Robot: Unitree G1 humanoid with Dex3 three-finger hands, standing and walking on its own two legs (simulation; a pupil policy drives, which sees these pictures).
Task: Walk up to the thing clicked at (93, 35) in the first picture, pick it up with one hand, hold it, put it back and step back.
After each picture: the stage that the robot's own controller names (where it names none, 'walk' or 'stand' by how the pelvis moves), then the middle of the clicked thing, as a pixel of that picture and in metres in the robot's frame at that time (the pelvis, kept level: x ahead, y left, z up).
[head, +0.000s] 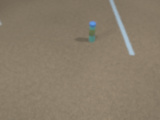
stand; (92, 32) +1.44 -0.11 -0.65
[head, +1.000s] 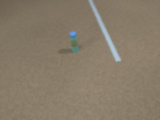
walk; (74, 42) +1.29 +0.20 -0.63
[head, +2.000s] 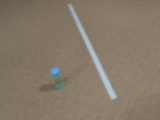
walk; (57, 79) +0.78 +0.31 -0.64
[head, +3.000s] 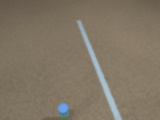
walk; (64, 115) +0.49 +0.17 -0.64
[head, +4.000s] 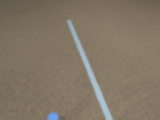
stand; out of the picture +0.41 +0.20 -0.65
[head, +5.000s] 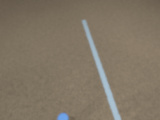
stand; out of the picture +0.40 +0.16 -0.65
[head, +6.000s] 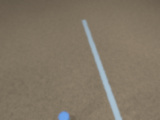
stand; out of the picture +0.42 +0.16 -0.66
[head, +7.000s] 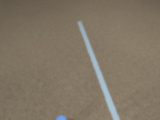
stand; out of the picture +0.40 +0.18 -0.66
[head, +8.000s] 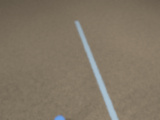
stand; out of the picture +0.39 +0.19 -0.66
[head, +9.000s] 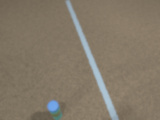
go down; (55, 110) +0.41 +0.19 -0.64
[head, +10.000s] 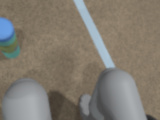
go down; (7, 41) +0.48 +0.23 -0.23
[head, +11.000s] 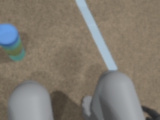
close in; (12, 45) +0.47 +0.22 -0.25
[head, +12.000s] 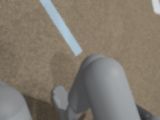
close in; out of the picture +0.46 +0.27 -0.17
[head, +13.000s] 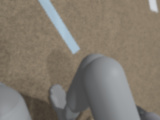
lift; out of the picture +0.46 +0.28 -0.17
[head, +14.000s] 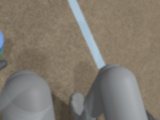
lift; out of the picture +0.37 +0.26 -0.12
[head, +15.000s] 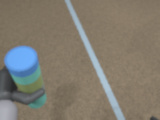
lift; (30, 83) +0.32 +0.17 +0.05
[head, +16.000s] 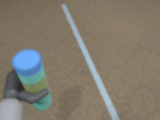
hold; (36, 84) +0.32 +0.16 +0.03
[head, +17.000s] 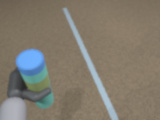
hold; (38, 83) +0.33 +0.16 +0.03
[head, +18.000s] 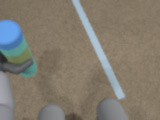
crouch; (19, 54) +0.42 +0.19 -0.03
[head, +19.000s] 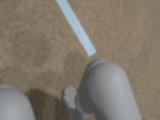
lower; out of the picture +0.48 +0.26 -0.15
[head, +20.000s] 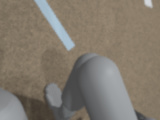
lower; out of the picture +0.47 +0.30 -0.18
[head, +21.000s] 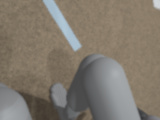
lower; out of the picture +0.46 +0.30 -0.17
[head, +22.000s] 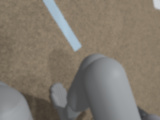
lower; out of the picture +0.46 +0.29 -0.17
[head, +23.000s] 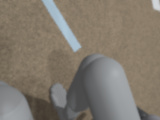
lower; out of the picture +0.45 +0.29 -0.17
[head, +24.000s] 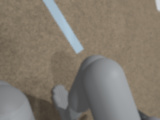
open; out of the picture +0.46 +0.27 -0.17
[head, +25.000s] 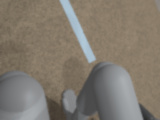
stand; out of the picture +0.45 +0.26 -0.19
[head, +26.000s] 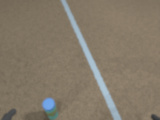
stand; (51, 109) +0.41 +0.18 -0.55
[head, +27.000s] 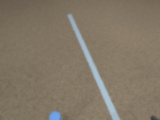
stand; out of the picture +0.40 +0.19 -0.60
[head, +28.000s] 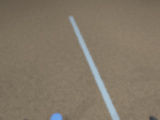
stand; out of the picture +0.40 +0.18 -0.60
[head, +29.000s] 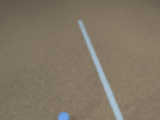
stand; out of the picture +0.42 +0.17 -0.65
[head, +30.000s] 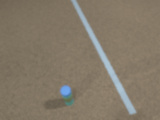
walk; (67, 96) +0.49 +0.14 -0.63
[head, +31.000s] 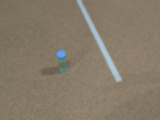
walk; (62, 62) +0.78 +0.16 -0.62
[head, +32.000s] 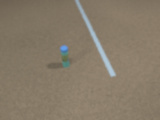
stand; (65, 57) +1.08 +0.21 -0.63
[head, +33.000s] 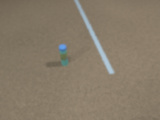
stand; (63, 55) +1.07 +0.20 -0.66
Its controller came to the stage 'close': yes
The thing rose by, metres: 0.69
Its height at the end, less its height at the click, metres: +0.00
